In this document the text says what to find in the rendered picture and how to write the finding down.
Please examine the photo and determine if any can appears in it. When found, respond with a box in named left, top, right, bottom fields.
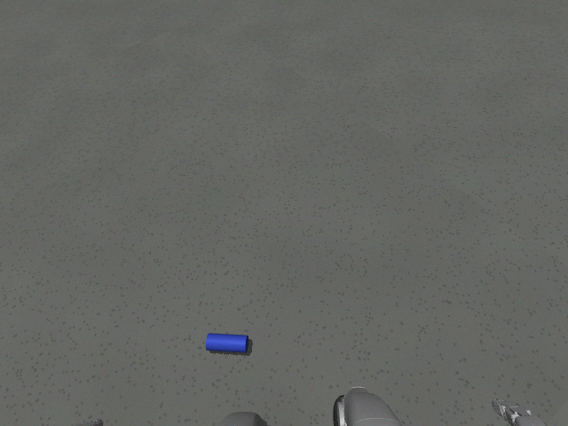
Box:
left=206, top=333, right=249, bottom=352

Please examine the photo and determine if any right robot hand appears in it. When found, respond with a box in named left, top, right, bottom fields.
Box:
left=492, top=399, right=547, bottom=426

